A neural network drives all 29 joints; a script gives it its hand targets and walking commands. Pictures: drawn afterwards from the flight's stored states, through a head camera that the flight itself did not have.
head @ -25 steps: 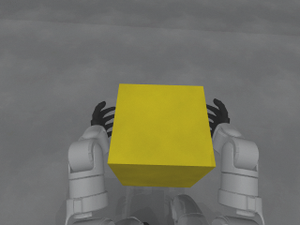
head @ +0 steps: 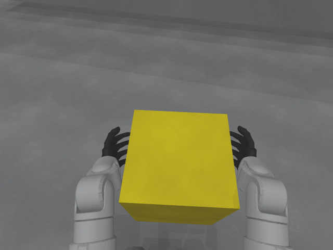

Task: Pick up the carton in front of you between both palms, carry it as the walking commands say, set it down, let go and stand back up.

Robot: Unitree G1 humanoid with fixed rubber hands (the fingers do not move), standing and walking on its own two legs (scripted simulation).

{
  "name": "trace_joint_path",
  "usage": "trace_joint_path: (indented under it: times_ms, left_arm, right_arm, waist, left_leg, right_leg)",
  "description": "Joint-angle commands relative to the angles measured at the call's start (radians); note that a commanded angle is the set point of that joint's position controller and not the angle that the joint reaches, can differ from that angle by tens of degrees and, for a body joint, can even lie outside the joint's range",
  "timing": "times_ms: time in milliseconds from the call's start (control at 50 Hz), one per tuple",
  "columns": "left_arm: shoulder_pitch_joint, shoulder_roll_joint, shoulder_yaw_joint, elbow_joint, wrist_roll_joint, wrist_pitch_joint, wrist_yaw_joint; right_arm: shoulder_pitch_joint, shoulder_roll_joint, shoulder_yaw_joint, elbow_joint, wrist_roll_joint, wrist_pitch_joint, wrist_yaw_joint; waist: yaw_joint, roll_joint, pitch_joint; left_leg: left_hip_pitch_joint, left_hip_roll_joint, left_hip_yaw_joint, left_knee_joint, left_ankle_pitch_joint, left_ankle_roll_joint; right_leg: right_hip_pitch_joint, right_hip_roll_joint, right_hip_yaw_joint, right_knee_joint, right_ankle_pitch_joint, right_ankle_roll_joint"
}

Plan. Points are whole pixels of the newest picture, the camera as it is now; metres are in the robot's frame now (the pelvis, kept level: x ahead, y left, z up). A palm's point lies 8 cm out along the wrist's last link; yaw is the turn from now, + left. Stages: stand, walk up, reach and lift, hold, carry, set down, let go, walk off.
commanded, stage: carry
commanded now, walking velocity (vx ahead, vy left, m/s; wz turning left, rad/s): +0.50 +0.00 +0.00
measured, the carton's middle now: (176, 173) +0.30 +0.01 +0.01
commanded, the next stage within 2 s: none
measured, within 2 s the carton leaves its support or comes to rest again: neither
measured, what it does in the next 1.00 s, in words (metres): walks ahead: left foot, then right foot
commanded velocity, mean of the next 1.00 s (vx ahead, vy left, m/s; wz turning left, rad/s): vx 0.47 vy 0.00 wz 0.00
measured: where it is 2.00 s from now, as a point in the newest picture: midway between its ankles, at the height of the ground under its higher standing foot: (175, 153)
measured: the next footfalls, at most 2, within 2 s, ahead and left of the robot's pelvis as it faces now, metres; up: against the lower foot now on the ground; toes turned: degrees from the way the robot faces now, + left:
left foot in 0.20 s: +0.30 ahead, +0.15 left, +0.00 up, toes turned +10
right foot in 0.66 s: +0.63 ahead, -0.10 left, +0.00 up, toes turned -14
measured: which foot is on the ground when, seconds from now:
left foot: up 0.00-0.18, down 0.20-0.66, up 0.68-1.00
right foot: down 0.00-0.24, up 0.26-0.64, down 0.66-1.00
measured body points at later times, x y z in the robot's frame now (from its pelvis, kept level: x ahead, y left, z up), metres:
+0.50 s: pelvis +0.33 +0.05 +0.00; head +0.30 +0.06 +0.45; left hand +0.57 +0.18 +0.08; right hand +0.56 -0.12 +0.09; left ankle +0.26 +0.14 -0.75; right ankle +0.41 -0.11 -0.70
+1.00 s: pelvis +0.65 +0.00 +0.00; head +0.64 -0.02 +0.45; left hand +0.89 +0.14 +0.09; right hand +0.89 -0.16 +0.09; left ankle +0.76 +0.15 -0.70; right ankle +0.59 -0.09 -0.75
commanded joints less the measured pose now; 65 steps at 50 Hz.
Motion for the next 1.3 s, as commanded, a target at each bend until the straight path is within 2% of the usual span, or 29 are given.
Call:
trace_joint_path:
  times_ms: [0, 120, 180, 200, 220, 240, 280, 300, 340, 380, 440, 540, 600, 640, 660, 680, 700, 720, 760, 820, 920, 1040, 1100, 1120, 1140, 1160, 1180, 1220, 1280]
  left_arm:
    - [-0.384, -0.69, -0.667, -0.197, -0.208, 0.035, -0.051]
    - [-0.209, -0.676, -0.655, -0.321, -0.193, 0.145, -0.067]
    - [-0.169, -0.675, -0.683, -0.398, -0.206, 0.185, -0.074]
    - [-0.167, -0.664, -0.694, -0.427, -0.211, 0.2, -0.077]
    - [-0.177, -0.663, -0.707, -0.478, -0.224, 0.217, -0.084]
    - [-0.191, -0.68, -0.734, -0.49, -0.235, 0.228, -0.094]
    - [-0.207, -0.74, -0.751, -0.473, -0.245, 0.23, -0.118]
    - [-0.199, -0.767, -0.754, -0.459, -0.242, 0.226, -0.126]
    - [-0.178, -0.793, -0.75, -0.431, -0.223, 0.217, -0.132]
    - [-0.147, -0.788, -0.742, -0.411, -0.199, 0.211, -0.126]
    - [-0.113, -0.758, -0.732, -0.414, -0.179, 0.212, -0.113]
    - [-0.119, -0.699, -0.732, -0.456, -0.188, 0.227, -0.101]
    - [-0.136, -0.653, -0.714, -0.453, -0.196, 0.237, -0.096]
    - [-0.105, -0.638, -0.693, -0.429, -0.2, 0.242, -0.093]
    - [-0.108, -0.629, -0.688, -0.433, -0.197, 0.244, -0.092]
    - [-0.126, -0.64, -0.692, -0.434, -0.21, 0.242, -0.094]
    - [-0.103, -0.677, -0.7, -0.426, -0.222, 0.241, -0.102]
    - [-0.113, -0.729, -0.713, -0.441, -0.233, 0.234, -0.114]
    - [-0.151, -0.821, -0.748, -0.461, -0.244, 0.214, -0.139]
    - [-0.161, -0.845, -0.765, -0.462, -0.251, 0.196, -0.162]
    - [-0.132, -0.772, -0.766, -0.475, -0.253, 0.196, -0.165]
    - [-0.092, -0.664, -0.713, -0.474, -0.213, 0.232, -0.122]
    - [-0.109, -0.639, -0.706, -0.483, -0.211, 0.254, -0.104]
    - [-0.119, -0.624, -0.703, -0.484, -0.211, 0.261, -0.098]
    - [-0.131, -0.616, -0.706, -0.49, -0.215, 0.272, -0.092]
    - [-0.154, -0.635, -0.739, -0.528, -0.234, 0.278, -0.095]
    - [-0.129, -0.664, -0.749, -0.515, -0.239, 0.279, -0.103]
    - [-0.171, -0.76, -0.767, -0.501, -0.243, 0.264, -0.124]
    - [-0.188, -0.851, -0.786, -0.494, -0.24, 0.235, -0.143]
  right_arm:
    - [-0.264, 0.713, 0.628, -0.095, 0.144, 0.063, 0.014]
    - [-0.213, 0.709, 0.714, -0.286, 0.226, 0.178, 0.046]
    - [-0.143, 0.705, 0.718, -0.337, 0.242, 0.218, 0.062]
    - [-0.104, 0.692, 0.711, -0.347, 0.237, 0.23, 0.067]
    - [-0.102, 0.697, 0.71, -0.356, 0.235, 0.236, 0.071]
    - [-0.078, 0.73, 0.71, -0.352, 0.237, 0.242, 0.078]
    - [-0.124, 0.769, 0.734, -0.388, 0.258, 0.248, 0.1]
    - [-0.15, 0.79, 0.752, -0.404, 0.266, 0.245, 0.111]
    - [-0.161, 0.806, 0.772, -0.409, 0.271, 0.241, 0.126]
    - [-0.133, 0.786, 0.774, -0.39, 0.277, 0.24, 0.136]
    - [-0.102, 0.749, 0.766, -0.379, 0.273, 0.241, 0.138]
    - [-0.076, 0.697, 0.737, -0.393, 0.245, 0.251, 0.119]
    - [-0.094, 0.658, 0.724, -0.396, 0.232, 0.263, 0.102]
    - [-0.093, 0.639, 0.727, -0.4, 0.23, 0.272, 0.092]
    - [-0.099, 0.628, 0.733, -0.409, 0.234, 0.277, 0.088]
    - [-0.105, 0.65, 0.749, -0.434, 0.243, 0.283, 0.087]
    - [-0.111, 0.669, 0.758, -0.428, 0.251, 0.283, 0.091]
    - [-0.118, 0.721, 0.773, -0.433, 0.26, 0.276, 0.101]
    - [-0.123, 0.823, 0.786, -0.416, 0.264, 0.258, 0.123]
    - [-0.095, 0.867, 0.793, -0.394, 0.237, 0.231, 0.135]
    - [-0.076, 0.812, 0.788, -0.41, 0.218, 0.224, 0.12]
    - [-0.086, 0.694, 0.768, -0.44, 0.241, 0.266, 0.097]
    - [-0.079, 0.656, 0.744, -0.433, 0.248, 0.287, 0.091]
    - [-0.082, 0.644, 0.731, -0.428, 0.246, 0.294, 0.09]
    - [-0.077, 0.633, 0.717, -0.41, 0.246, 0.298, 0.089]
    - [-0.048, 0.646, 0.713, -0.396, 0.25, 0.294, 0.09]
    - [-0.037, 0.685, 0.711, -0.411, 0.263, 0.291, 0.097]
    - [-0.076, 0.778, 0.727, -0.423, 0.263, 0.275, 0.118]
    - [-0.115, 0.857, 0.751, -0.428, 0.272, 0.252, 0.146]
  waist:
    - [-0.026, -0.108, -0.239]
    - [-0.01, -0.152, -0.145]
    - [-0.039, -0.092, -0.204]
    - [-0.061, 0.011, -0.254]
    - [-0.068, 0.297, -0.335]
    - [-0.068, 0.332, -0.288]
    - [-0.065, 0.131, -0.263]
    - [-0.055, 0.056, -0.24]
    - [-0.05, 0.094, -0.207]
    - [-0.051, 0.141, -0.172]
    - [-0.05, 0.155, -0.115]
    - [-0.055, 0.188, -0.044]
    - [-0.05, 0.186, -0.057]
    - [-0.019, 0.114, -0.143]
    - [-0.007, -0.02, -0.212]
    - [-0.007, -0.324, -0.304]
    - [-0.017, -0.29, -0.288]
    - [-0.016, -0.213, -0.295]
    - [-0.027, -0.02, -0.275]
    - [-0.027, -0.078, -0.254]
    - [-0.029, -0.093, -0.141]
    - [-0.019, -0.132, -0.078]
    - [-0.037, -0.085, -0.112]
    - [-0.043, -0.042, -0.156]
    - [-0.048, 0.171, -0.265]
    - [-0.059, 0.311, -0.356]
    - [-0.053, 0.263, -0.346]
    - [-0.047, 0.164, -0.33]
    - [-0.046, 0.16, -0.312]
  left_leg:
    - [0.011, -0.001, 0.064, -0.228, 0.107, -0.025]
    - [0.074, -0.014, 0.155, -0.423, 0.233, -0.006]
    - [0.441, -0.034, 0.203, -0.462, 0.156, 0.029]
    - [0.615, 0.104, 0.007, -0.514, 0.056, 0.058]
    - [0.826, 0.359, -0.447, -0.615, -0.049, 0.204]
    - [0.824, 0.413, -0.561, -0.673, 0.091, 0.256]
    - [0.722, 0.371, -0.376, -0.635, 0.285, 0.236]
    - [0.64, 0.347, -0.289, -0.661, 0.246, 0.194]
    - [0.523, 0.288, -0.142, -0.727, 0.135, 0.132]
    - [0.5, 0.256, -0.069, -0.768, 0.103, 0.131]
    - [0.52, 0.216, 0.017, -0.779, 0.209, 0.127]
    - [0.564, 0.207, 0.087, -0.744, 0.348, 0.11]
    - [0.574, 0.196, 0.138, -0.614, 0.47, 0.085]
    - [0.446, 0.131, 0.205, -0.312, 0.569, 0.041]
    - [0.272, 0.083, 0.193, -0.056, 0.402, 0.003]
    - [-0.009, -0.043, 0.142, 0.258, 0.013, -0.038]
    - [-0.097, -0.036, 0.0, 0.412, -0.161, -0.01]
    - [-0.115, 0.021, -0.046, 0.47, -0.131, 0.022]
    - [-0.084, 0.097, -0.071, 0.363, -0.013, 0.04]
    - [-0.022, 0.093, -0.016, 0.183, 0.068, 0.024]
    - [-0.073, 0.083, 0.057, -0.14, 0.19, -0.01]
    - [0.047, 0.016, 0.151, -0.361, 0.322, -0.005]
    - [0.327, -0.032, 0.223, -0.513, 0.44, 0.0]
    - [0.49, 0.051, 0.138, -0.504, 0.585, 0.002]
    - [0.722, 0.279, -0.106, -0.442, 0.933, 0.087]
    - [0.825, 0.391, -0.293, -0.495, 0.939, 0.218]
    - [0.76, 0.4, -0.278, -0.549, 0.873, 0.234]
    - [0.638, 0.331, -0.137, -0.582, 0.774, 0.171]
    - [0.541, 0.253, -0.006, -0.616, 0.612, 0.122]
  right_leg:
    - [0.255, -0.215, 0.155, -0.121, 0.34, -0.058]
    - [0.301, -0.207, 0.085, -0.087, 0.379, -0.026]
    - [0.132, -0.171, -0.009, 0.187, 0.437, 0.025]
    - [-0.024, -0.14, -0.027, 0.402, 0.262, 0.064]
    - [-0.315, -0.035, -0.017, 0.719, 0.003, 0.105]
    - [-0.48, -0.009, 0.076, 0.859, -0.286, 0.091]
    - [-0.499, -0.103, 0.139, 0.953, -0.247, 0.058]
    - [-0.467, -0.138, 0.152, 0.88, -0.177, 0.057]
    - [-0.386, -0.144, 0.114, 0.726, -0.086, 0.068]
    - [-0.382, -0.13, 0.067, 0.607, -0.035, 0.087]
    - [-0.395, -0.119, 0.014, 0.391, 0.06, 0.107]
    - [-0.339, -0.091, -0.043, 0.221, 0.165, 0.08]
    - [-0.199, -0.06, -0.088, 0.186, 0.126, 0.057]
    - [0.127, 0.0, -0.137, 0.146, 0.024, 0.058]
    - [0.298, -0.186, 0.148, 0.061, -0.138, 0.017]
    - [0.508, -0.423, 0.61, -0.084, -0.23, -0.123]
    - [0.477, -0.438, 0.656, -0.144, -0.03, -0.139]
    - [0.438, -0.415, 0.525, -0.09, 0.123, -0.126]
    - [0.313, -0.37, 0.355, -0.087, 0.172, -0.07]
    - [0.216, -0.317, 0.198, -0.153, 0.049, -0.024]
    - [0.215, -0.284, 0.092, -0.226, 0.005, -0.049]
    - [0.238, -0.241, -0.043, -0.076, 0.46, 0.008]
    - [0.168, -0.178, -0.114, 0.164, 0.502, 0.077]
    - [0.071, -0.153, -0.096, 0.276, 0.351, 0.112]
    - [-0.103, -0.106, -0.075, 0.506, -0.057, 0.147]
    - [-0.225, -0.023, -0.011, 0.692, -0.376, 0.148]
    - [-0.252, -0.05, 0.074, 0.743, -0.42, 0.129]
    - [-0.19, -0.115, 0.125, 0.579, -0.374, 0.101]
    - [-0.065, -0.073, 0.067, 0.312, -0.292, 0.109]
